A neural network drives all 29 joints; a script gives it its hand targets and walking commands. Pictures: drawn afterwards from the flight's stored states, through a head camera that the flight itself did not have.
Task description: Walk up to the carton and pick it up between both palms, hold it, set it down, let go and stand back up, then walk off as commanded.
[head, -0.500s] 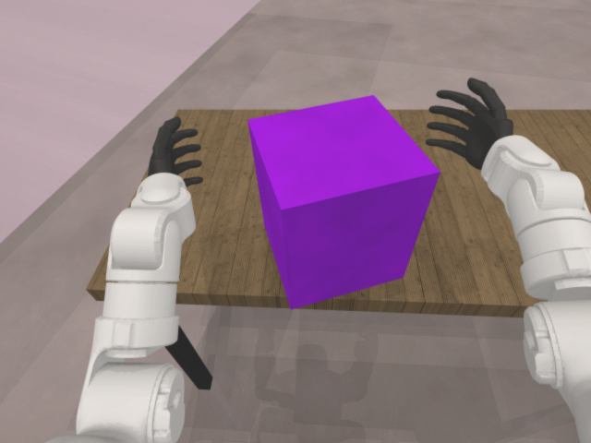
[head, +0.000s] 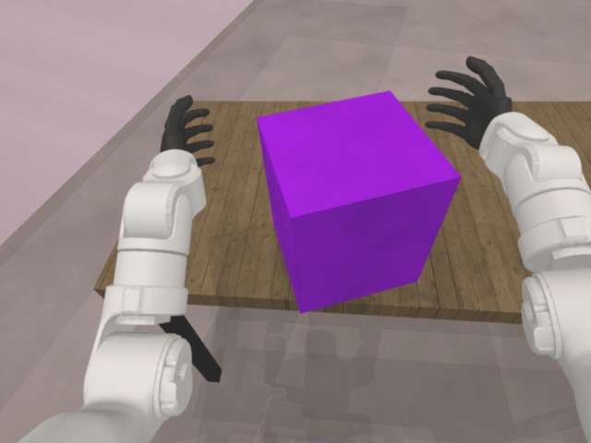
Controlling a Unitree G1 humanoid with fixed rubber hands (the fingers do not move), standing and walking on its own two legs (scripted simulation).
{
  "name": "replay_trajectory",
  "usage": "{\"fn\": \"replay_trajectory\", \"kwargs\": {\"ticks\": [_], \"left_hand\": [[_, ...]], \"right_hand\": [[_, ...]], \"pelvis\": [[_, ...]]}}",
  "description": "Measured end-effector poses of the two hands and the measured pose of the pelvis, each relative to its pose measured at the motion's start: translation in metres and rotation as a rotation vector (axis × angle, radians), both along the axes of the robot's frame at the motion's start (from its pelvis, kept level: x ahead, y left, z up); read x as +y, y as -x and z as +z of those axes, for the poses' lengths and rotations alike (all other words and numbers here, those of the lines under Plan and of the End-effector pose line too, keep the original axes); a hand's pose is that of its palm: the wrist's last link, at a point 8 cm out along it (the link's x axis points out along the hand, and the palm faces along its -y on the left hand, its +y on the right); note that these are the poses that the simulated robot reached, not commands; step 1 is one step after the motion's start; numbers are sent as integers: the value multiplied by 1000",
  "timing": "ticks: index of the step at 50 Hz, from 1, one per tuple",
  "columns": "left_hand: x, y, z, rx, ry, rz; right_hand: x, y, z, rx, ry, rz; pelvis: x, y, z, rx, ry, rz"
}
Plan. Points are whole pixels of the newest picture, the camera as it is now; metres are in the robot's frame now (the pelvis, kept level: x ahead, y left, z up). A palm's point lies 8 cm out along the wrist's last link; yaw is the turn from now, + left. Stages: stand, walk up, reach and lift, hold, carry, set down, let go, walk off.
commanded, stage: reach and lift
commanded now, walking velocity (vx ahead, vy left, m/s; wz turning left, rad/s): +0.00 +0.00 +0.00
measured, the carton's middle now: (343, 206) +0.45 +0.03 +0.04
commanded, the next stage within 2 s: none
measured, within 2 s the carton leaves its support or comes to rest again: neither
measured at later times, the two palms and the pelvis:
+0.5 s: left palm (209, 211) +0.36 +0.21 +0.10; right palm (483, 173) +0.47 -0.16 +0.12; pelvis +0.00 +0.00 +0.00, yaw +0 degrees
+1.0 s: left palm (230, 215) +0.37 +0.18 +0.08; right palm (464, 169) +0.50 -0.14 +0.10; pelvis +0.01 +0.00 +0.00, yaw +0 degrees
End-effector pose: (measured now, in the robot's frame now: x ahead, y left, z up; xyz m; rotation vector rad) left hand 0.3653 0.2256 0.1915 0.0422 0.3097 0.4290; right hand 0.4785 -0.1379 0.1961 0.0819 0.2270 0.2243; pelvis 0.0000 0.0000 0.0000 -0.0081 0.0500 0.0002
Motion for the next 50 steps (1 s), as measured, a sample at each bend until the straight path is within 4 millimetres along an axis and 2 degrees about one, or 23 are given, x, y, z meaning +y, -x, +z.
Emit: {"fn": "replay_trajectory", "kwargs": {"ticks": [7, 16, 23, 27, 41, 50], "left_hand": [[-8, 2, -25, 24, 45, -24], [-15, 10, -66, 40, 71, -14], [-18, 5, -86, 10, 69, -8], [-18, 2, -96, 6, 66, -4], [-22, -8, -104, -36, 63, -20], [-41, -8, -110, -29, 78, -50]], "right_hand": [[-3, 1, -13, 11, 17, -16], [-16, 6, -44, 20, 97, -26], [-23, 6, -74, 38, 113, -38], [-23, 1, -84, 30, 109, -39], [-14, -17, -96, -11, 95, -31], [-5, -17, -94, -29, 111, -22]], "pelvis": [[2, 2, 0, 0, 2, 0], [1, 5, -1, 16, 2, -1], [0, 6, -2, 65, 3, -3], [0, 4, -3, 93, 3, -4], [2, -5, -3, 143, 6, -4], [4, -5, -2, 151, 9, -4]]}}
